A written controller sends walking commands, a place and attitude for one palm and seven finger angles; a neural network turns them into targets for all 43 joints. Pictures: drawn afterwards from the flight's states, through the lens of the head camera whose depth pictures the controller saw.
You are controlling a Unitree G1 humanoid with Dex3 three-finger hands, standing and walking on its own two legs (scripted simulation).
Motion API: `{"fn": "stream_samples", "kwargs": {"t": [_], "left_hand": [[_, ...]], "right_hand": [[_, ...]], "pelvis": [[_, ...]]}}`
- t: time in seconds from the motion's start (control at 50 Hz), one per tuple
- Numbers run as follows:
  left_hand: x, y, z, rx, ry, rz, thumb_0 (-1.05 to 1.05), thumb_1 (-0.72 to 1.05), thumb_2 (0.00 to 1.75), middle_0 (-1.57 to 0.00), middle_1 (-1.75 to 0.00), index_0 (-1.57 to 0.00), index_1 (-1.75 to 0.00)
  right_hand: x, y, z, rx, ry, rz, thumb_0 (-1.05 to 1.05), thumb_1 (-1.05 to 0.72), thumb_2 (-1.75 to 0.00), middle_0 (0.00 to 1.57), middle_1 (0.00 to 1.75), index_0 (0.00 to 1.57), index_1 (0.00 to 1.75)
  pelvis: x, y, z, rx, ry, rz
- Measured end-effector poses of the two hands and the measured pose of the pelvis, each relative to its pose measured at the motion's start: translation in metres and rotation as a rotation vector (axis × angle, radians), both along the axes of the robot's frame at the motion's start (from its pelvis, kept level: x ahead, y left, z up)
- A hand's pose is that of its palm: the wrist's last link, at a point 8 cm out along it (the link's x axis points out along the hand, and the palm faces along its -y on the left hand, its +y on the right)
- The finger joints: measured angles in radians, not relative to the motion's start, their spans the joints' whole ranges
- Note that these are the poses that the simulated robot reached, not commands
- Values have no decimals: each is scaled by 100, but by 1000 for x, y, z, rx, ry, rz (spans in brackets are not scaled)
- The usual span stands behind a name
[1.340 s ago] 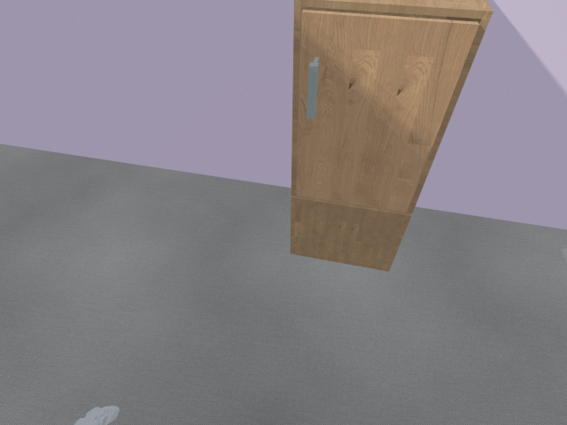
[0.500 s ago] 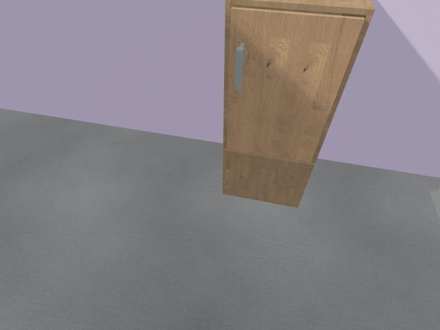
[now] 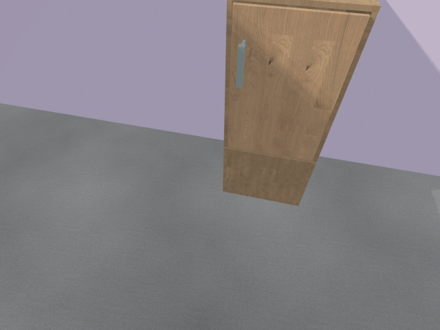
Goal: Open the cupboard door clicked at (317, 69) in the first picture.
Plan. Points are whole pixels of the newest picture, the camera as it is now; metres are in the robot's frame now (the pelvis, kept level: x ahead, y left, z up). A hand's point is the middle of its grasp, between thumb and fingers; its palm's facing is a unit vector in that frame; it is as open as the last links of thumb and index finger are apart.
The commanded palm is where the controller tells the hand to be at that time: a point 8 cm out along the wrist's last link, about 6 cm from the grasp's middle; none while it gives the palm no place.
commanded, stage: look at it before walking up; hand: left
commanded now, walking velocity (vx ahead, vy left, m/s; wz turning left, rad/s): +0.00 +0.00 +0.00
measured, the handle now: (241, 64) +0.90 -0.01 +0.03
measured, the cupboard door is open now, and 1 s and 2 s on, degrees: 0 0 0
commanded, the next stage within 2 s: turn to face it in 0.10 s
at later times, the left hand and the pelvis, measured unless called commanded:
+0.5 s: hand out of the picture +0.09 +0.23 -0.16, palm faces -0.06 -0.95 -0.31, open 7.4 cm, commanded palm none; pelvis +0.01 +0.00 +0.00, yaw -3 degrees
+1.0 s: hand out of the picture +0.07 +0.18 -0.18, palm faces -0.13 -0.96 -0.24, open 7.4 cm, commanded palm none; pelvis +0.03 -0.02 -0.02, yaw -11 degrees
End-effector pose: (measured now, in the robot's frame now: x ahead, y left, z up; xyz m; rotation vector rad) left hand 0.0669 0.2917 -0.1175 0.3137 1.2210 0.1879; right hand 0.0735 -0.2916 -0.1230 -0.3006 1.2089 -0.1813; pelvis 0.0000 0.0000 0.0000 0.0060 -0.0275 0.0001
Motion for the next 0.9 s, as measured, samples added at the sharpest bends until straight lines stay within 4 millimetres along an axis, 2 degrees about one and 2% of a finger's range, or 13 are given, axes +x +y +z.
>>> {"fn": "stream_samples", "kwargs": {"t": [0.34, 0.46, 0.56, 0.74, 0.82, 0.9], "left_hand": [[13, 0, 1, 4, -1, -5, 0, 90, 90, -20, -30, -21, -30], [16, -9, -6, -8, 14, -21, 0, 90, 90, -20, -30, -21, -30], [13, -27, -17, -52, 32, -46, 0, 90, 90, -20, -30, -20, -30], [5, -51, -32, -123, 57, -89, 0, 90, 90, -20, -30, -21, -30], [2, -53, -33, -136, 73, -93, 0, 90, 90, -20, -30, -21, -30], [3, -57, -26, -124, 96, -96, 0, 90, 90, -20, -30, -21, -30]], "right_hand": [[14, -1, 1, -5, -13, -4, 1, -91, -90, 21, 30, 20, 30], [8, 6, -4, 9, -30, -46, 1, -91, -90, 21, 30, 20, 30], [-12, 23, -13, 48, -13, -93, 1, -91, -90, 21, 30, 20, 30], [-70, 50, -28, 100, 71, -189, 1, -91, -90, 21, 30, 20, 30], [-95, 54, -31, 114, 109, -231, 1, -91, -90, 21, 30, 20, 30], [-110, 48, -33, 124, 129, -281, 1, -91, -90, 21, 30, 20, 30]], "pelvis": [[9, -1, 0, -1, 4, -15], [9, 0, -3, 0, 6, -48], [5, 1, -7, 1, 4, -77], [-6, 7, -13, 2, 10, -114], [-2, 7, -14, 0, 16, -139], [10, -1, -12, -4, 20, -172]]}}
